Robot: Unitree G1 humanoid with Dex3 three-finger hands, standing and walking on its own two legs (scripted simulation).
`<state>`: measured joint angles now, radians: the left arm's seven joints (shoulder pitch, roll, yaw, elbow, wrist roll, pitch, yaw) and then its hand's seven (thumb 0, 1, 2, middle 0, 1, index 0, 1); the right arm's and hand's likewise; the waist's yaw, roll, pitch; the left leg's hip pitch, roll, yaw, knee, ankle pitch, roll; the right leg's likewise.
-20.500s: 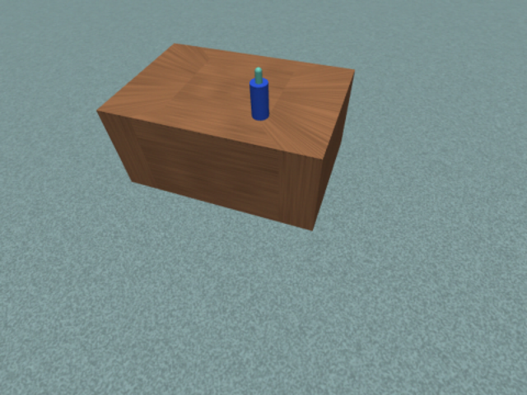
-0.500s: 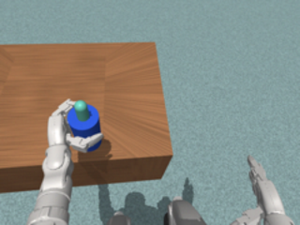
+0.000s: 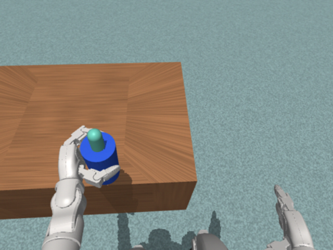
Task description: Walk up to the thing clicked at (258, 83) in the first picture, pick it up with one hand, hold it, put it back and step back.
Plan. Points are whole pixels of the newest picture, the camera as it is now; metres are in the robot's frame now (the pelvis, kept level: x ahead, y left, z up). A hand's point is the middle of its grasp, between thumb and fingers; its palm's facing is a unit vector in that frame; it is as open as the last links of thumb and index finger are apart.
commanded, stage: hold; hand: left
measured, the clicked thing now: (100, 155) +0.34 +0.15 +0.03
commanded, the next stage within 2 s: none
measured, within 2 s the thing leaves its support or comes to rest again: neither
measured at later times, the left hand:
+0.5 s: hand (90, 159) +0.33 +0.17 +0.04, palm faces +0.11 -0.99 -0.03, open 10.4 cm
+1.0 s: hand (84, 157) +0.32 +0.18 +0.06, palm faces +0.13 -0.99 -0.02, open 10.4 cm
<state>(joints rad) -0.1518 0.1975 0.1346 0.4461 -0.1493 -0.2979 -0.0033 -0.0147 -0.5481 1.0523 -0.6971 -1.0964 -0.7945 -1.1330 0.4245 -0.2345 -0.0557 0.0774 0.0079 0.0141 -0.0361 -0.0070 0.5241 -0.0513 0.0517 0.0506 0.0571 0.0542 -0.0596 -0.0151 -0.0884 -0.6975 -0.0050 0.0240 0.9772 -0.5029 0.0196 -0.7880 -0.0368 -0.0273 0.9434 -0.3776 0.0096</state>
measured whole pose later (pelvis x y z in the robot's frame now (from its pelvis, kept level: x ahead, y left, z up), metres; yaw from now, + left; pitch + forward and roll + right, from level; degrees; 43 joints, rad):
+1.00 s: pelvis +0.01 +0.00 +0.01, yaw +1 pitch +9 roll +0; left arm -0.02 0.20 0.13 0.24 -0.17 -0.19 -0.02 -0.01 -0.55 1.06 -0.70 -1.10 -0.79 -1.14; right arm 0.40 -0.20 -0.03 0.22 0.03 -0.05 -0.06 -0.01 0.52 -0.05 0.05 0.05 0.06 0.05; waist -0.03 0.00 -0.09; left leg -0.57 -0.01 0.01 0.89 -0.48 0.02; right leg -0.65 -0.04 -0.04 0.86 -0.36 0.01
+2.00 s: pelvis +0.00 +0.00 +0.02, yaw +1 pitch +8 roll -1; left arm -0.07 0.21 0.14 0.30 -0.17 -0.20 -0.03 -0.01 -0.55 1.06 -0.69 -1.11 -0.78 -1.15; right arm 0.36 -0.20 -0.03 0.29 0.02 -0.10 -0.06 -0.01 0.53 -0.05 0.05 0.05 0.06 0.05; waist -0.04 0.00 -0.07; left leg -0.53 -0.01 0.00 0.85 -0.45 0.02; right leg -0.61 -0.04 -0.05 0.81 -0.34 0.01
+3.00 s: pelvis +0.00 -0.01 +0.02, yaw +1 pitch +8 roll +0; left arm -0.14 0.22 0.15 0.41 -0.17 -0.22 -0.04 -0.02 -0.55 1.04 -0.72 -1.07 -0.82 -1.10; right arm 0.35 -0.19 -0.02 0.31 0.02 -0.10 -0.06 -0.01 0.54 -0.05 0.05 0.05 0.06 0.05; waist -0.04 -0.01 -0.05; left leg -0.52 -0.01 0.00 0.83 -0.44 0.01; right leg -0.61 -0.04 -0.05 0.80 -0.33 0.00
